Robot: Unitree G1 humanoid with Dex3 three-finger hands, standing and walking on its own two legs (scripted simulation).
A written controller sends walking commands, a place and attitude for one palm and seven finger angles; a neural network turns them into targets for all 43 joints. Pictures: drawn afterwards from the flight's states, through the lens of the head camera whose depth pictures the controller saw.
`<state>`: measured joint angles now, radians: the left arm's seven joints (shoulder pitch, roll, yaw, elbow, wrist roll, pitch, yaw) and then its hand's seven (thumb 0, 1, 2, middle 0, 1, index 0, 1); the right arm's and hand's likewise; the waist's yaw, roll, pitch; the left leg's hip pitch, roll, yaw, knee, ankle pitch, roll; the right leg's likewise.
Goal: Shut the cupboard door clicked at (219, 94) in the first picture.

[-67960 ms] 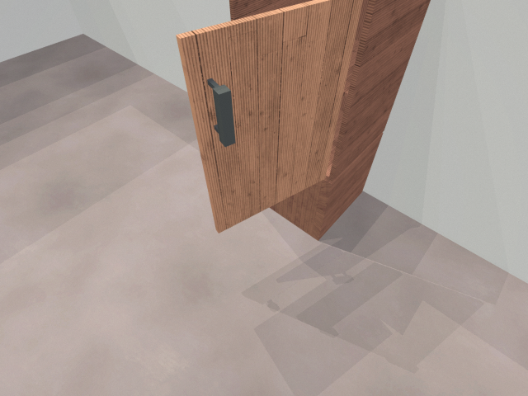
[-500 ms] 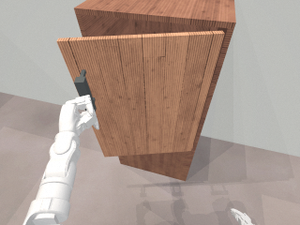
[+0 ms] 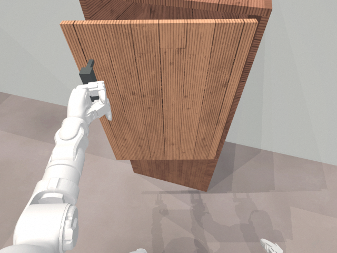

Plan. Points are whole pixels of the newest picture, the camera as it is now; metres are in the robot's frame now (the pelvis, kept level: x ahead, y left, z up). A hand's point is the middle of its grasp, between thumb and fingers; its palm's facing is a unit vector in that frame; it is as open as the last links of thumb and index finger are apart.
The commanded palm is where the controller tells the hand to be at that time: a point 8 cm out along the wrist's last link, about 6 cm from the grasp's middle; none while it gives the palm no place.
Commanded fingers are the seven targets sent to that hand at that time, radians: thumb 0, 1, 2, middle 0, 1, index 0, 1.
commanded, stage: push the door shut along its arc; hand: left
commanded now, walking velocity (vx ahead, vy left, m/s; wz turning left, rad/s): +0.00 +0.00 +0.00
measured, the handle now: (95, 85) +0.50 +0.20 +0.12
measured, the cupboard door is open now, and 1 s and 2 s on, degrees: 16 7 0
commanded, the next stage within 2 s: pull the fist back off the door in 1.48 s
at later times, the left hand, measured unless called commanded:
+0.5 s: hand (121, 89) +0.48 +0.13 +0.13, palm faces -0.15 -0.99 -0.02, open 3.1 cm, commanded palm +0.48 +0.18 +0.13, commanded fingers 0.00 0.90 0.90 -1.30 -1.50 -1.30 -1.50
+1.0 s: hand (130, 76) +0.53 +0.11 +0.13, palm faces -0.26 -0.97 -0.01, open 3.1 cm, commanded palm +0.54 +0.15 +0.13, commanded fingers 0.00 0.90 0.90 -1.30 -1.50 -1.30 -1.50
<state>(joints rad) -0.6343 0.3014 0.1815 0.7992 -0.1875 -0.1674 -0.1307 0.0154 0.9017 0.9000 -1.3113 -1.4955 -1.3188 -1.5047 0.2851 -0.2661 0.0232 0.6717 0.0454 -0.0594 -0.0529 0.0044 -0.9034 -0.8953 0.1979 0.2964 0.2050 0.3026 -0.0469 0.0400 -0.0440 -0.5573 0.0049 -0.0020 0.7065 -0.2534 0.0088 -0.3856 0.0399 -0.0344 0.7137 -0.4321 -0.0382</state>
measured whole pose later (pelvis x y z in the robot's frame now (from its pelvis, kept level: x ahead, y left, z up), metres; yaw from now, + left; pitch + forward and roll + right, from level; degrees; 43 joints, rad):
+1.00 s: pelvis +0.00 +0.01 -0.02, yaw -2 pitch +17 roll -2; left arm -1.12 0.51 0.28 1.28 -0.11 -0.23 -0.36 0.01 0.90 0.92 -1.30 -1.50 -1.30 -1.50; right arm 0.43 -0.31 0.00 0.70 0.01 -0.04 -0.02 0.00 -0.90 -0.90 0.20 0.30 0.21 0.30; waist -0.19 0.05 -0.09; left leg -0.84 0.03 0.00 0.85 -0.31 0.01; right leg -0.66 0.06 -0.03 0.84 -0.47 -0.04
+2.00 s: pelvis -0.02 +0.01 -0.04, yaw -1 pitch +22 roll -4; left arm -1.41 0.40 0.27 1.43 0.08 -0.18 0.26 0.02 0.95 0.98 -1.30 -1.50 -1.31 -1.50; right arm 0.51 -0.25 0.01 0.72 -0.09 -0.09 0.11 0.00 -0.91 -0.89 0.20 0.30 0.20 0.30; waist -0.27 0.08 -0.11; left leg -1.05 0.03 -0.04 0.95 -0.29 0.01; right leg -0.86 0.07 -0.08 0.95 -0.48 -0.04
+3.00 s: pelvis +0.02 -0.01 +0.00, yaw -1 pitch +4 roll +0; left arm -0.39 0.16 0.13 0.44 -0.16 -0.08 0.01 0.02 0.90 0.90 -1.30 -1.50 -1.30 -1.51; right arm 0.32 -0.27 -0.02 0.63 0.05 0.02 -0.01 0.01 -0.91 -0.90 0.20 0.30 0.20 0.30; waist -0.01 0.06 -0.10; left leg -0.46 0.01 0.00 0.67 -0.29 -0.01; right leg -0.29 0.05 -0.02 0.67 -0.45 -0.05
